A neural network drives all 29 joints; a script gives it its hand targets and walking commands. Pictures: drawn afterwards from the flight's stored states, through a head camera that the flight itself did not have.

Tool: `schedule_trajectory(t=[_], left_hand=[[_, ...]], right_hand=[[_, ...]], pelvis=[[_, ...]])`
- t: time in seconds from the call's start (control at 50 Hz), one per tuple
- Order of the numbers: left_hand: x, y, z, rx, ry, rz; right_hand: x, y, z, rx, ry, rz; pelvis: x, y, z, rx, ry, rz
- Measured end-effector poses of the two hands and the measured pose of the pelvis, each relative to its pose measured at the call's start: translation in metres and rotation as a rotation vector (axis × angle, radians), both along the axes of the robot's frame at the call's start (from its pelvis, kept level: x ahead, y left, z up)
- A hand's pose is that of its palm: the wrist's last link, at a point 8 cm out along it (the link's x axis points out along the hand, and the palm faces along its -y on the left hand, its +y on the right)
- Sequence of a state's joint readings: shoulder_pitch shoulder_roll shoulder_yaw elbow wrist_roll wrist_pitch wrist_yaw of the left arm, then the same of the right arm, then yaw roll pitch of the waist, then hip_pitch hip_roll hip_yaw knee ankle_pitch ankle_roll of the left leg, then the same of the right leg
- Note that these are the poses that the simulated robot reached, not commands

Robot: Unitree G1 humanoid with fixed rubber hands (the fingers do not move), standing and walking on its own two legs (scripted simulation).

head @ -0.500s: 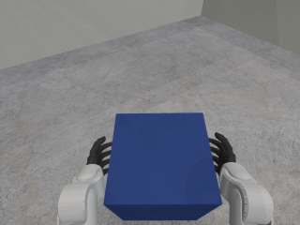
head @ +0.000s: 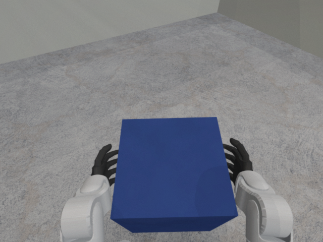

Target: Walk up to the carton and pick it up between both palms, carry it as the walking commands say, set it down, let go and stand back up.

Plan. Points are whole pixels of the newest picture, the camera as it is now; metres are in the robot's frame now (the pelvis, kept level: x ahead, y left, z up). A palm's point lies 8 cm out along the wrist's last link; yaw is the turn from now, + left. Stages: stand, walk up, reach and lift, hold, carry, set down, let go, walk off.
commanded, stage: carry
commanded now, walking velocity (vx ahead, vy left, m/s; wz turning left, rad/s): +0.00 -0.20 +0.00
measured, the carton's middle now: (170, 180) +0.26 +0.00 +0.03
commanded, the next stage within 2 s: none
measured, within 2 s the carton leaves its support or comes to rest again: neither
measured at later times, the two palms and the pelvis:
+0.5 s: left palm (114, 194) +0.20 +0.12 +0.08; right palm (260, 183) +0.22 -0.18 +0.10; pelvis -0.02 -0.04 +0.01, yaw +1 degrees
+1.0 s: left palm (153, 195) +0.18 +0.04 +0.12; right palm (310, 189) +0.20 -0.26 +0.13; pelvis -0.03 -0.12 +0.02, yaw +2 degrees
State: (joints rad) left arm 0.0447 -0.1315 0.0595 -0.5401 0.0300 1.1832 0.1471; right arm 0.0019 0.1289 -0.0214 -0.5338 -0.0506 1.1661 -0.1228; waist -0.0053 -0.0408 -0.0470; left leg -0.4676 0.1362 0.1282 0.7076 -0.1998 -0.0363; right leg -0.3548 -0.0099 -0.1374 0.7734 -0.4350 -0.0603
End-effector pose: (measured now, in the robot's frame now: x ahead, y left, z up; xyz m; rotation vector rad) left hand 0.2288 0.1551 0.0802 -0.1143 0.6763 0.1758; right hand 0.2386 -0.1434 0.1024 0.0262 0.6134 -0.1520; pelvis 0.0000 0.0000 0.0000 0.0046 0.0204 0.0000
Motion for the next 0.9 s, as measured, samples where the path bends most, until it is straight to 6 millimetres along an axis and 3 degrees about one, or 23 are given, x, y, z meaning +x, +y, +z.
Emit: schedule_trajectory(t=[0.16, 0.28, 0.38, 0.5, 0.56, 0.66, 0.78, 0.9], left_hand=[[-0.005, -0.017, 0.015, 0.062, 0.005, -0.022], [-0.010, -0.037, 0.017, 0.037, 0.011, -0.035], [-0.014, -0.033, 0.014, 0.018, -0.025, -0.005], [-0.033, -0.033, 0.000, -0.012, 0.033, 0.042], [-0.036, -0.043, 0.011, 0.009, 0.034, 0.036], [-0.024, -0.073, 0.035, 0.045, -0.058, 0.010], [-0.026, -0.105, 0.031, 0.058, -0.009, -0.032], [-0.038, -0.115, 0.035, 0.054, -0.017, -0.007]], right_hand=[[-0.015, -0.018, -0.008, 0.066, 0.006, -0.025], [-0.021, -0.038, 0.004, 0.050, 0.009, -0.044], [-0.014, -0.033, 0.010, 0.030, -0.024, -0.012], [-0.020, -0.033, 0.001, 0.007, 0.034, 0.028], [-0.028, -0.043, 0.003, 0.032, 0.037, 0.019], [-0.027, -0.073, 0.015, 0.062, -0.058, -0.004], [-0.036, -0.106, 0.012, 0.069, -0.009, -0.041], [-0.039, -0.116, 0.019, 0.064, -0.017, -0.014]], pelvis=[[-0.010, -0.010, 0.006, -0.022, 0.024, -0.032], [-0.011, -0.026, 0.015, -0.007, 0.035, 0.004], [-0.016, -0.031, 0.010, -0.027, 0.053, 0.025], [-0.019, -0.041, 0.011, -0.007, 0.040, 0.013], [-0.020, -0.049, 0.017, -0.018, 0.034, 0.012], [-0.020, -0.071, 0.016, -0.015, 0.030, 0.005], [-0.019, -0.094, 0.021, -0.005, 0.021, 0.023], [-0.027, -0.110, 0.022, 0.003, 0.013, 0.032]])
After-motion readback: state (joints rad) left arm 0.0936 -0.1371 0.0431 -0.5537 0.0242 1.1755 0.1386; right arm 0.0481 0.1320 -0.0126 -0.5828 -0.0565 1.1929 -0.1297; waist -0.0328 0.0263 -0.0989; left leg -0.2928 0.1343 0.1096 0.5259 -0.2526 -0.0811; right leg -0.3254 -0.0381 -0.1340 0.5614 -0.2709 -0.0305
